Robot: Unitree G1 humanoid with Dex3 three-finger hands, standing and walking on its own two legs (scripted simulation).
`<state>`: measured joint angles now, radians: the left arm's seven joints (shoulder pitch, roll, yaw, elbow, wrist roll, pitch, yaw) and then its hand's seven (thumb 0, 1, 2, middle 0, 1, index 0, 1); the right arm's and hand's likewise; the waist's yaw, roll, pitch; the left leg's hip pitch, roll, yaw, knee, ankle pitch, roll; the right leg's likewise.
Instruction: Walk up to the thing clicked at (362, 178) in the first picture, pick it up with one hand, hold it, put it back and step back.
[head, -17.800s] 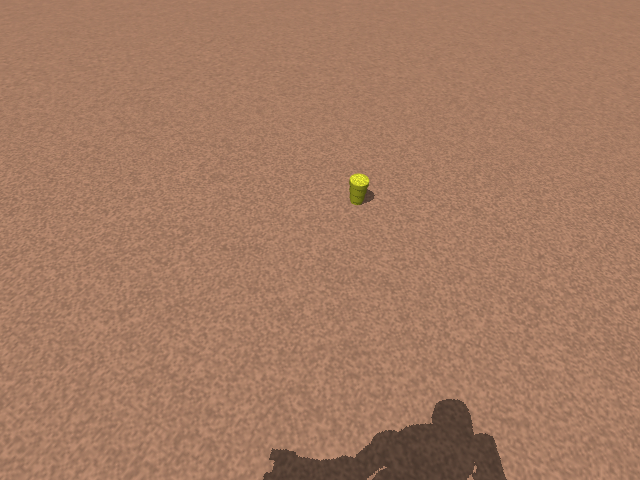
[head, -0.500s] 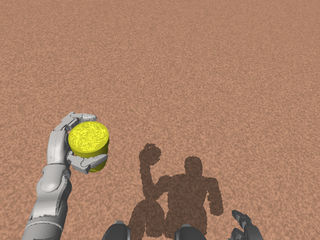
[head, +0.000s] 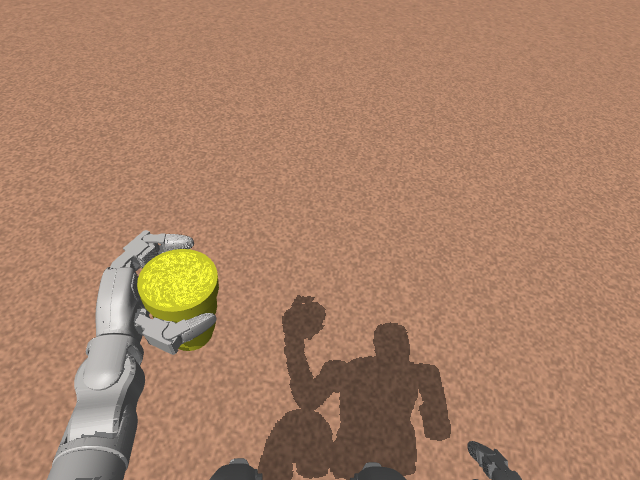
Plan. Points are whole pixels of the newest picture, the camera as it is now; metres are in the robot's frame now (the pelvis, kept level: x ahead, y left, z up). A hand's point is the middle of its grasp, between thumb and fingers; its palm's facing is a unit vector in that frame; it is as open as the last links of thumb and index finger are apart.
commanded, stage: hold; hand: left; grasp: from the side
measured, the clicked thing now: (185, 307) +0.33 +0.17 +0.00
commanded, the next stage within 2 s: none
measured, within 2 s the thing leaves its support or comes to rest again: neither
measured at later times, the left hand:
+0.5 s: hand (171, 294) +0.32 +0.17 +0.05, palm faces +0.11 -0.99 -0.03, open 11.4 cm
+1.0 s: hand (168, 293) +0.32 +0.17 +0.06, palm faces +0.11 -0.99 -0.02, open 11.4 cm
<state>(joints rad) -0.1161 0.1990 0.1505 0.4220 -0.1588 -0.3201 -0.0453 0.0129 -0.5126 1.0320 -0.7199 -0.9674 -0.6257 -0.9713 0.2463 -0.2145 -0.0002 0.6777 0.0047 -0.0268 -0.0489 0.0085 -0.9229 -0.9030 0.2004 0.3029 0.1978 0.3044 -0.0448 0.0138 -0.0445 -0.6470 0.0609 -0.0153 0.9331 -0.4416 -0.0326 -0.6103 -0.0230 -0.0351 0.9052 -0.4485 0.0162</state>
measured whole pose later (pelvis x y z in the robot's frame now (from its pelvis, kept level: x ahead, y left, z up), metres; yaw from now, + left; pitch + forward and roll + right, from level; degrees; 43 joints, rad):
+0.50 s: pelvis +0.00 +0.00 +0.01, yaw +0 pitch +6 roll -1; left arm -0.10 0.18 0.14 0.42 -0.15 -0.32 -0.03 0.01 -0.51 1.03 -0.72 -0.97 -0.62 -0.97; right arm 0.23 -0.21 0.00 0.68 0.00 -0.03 -0.05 0.01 -0.94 -0.91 0.20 0.30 0.20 0.30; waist -0.03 0.01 -0.03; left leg -0.55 0.06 -0.01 0.86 -0.41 -0.03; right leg -0.52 -0.03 -0.03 0.83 -0.41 0.02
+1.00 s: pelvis +0.00 +0.00 +0.02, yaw +0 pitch +5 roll -1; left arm -0.11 0.18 0.14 0.43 -0.15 -0.34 -0.03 0.01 -0.51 1.03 -0.72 -0.97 -0.62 -0.97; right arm 0.23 -0.21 0.00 0.69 0.01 -0.04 -0.04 0.01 -0.93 -0.91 0.20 0.30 0.20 0.30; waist -0.03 0.01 -0.01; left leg -0.52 0.05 -0.01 0.82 -0.39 -0.03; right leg -0.48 -0.03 -0.03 0.80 -0.40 0.02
